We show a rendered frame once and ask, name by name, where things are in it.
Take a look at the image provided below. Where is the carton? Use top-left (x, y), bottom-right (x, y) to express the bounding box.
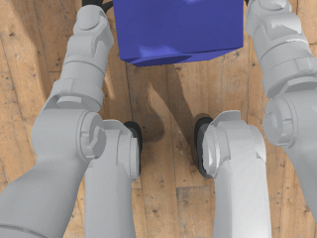
top-left (112, 0), bottom-right (244, 67)

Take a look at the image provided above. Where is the robot left upper arm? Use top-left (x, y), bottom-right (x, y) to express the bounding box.
top-left (0, 108), bottom-right (107, 238)

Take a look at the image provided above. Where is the right robot shin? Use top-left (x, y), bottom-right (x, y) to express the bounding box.
top-left (202, 110), bottom-right (266, 175)

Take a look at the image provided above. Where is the robot right upper arm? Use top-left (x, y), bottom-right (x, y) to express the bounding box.
top-left (263, 89), bottom-right (317, 224)

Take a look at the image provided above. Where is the left robot forearm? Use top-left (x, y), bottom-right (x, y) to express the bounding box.
top-left (31, 5), bottom-right (114, 149)

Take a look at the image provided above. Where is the left robot shin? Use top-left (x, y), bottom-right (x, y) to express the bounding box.
top-left (88, 119), bottom-right (131, 167)

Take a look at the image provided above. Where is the right robot forearm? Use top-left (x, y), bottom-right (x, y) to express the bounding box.
top-left (245, 0), bottom-right (317, 98)

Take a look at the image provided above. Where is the robot shin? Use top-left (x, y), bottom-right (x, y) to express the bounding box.
top-left (202, 110), bottom-right (266, 175)
top-left (88, 119), bottom-right (131, 167)

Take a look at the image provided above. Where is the robot left hand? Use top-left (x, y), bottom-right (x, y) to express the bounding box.
top-left (81, 0), bottom-right (113, 14)

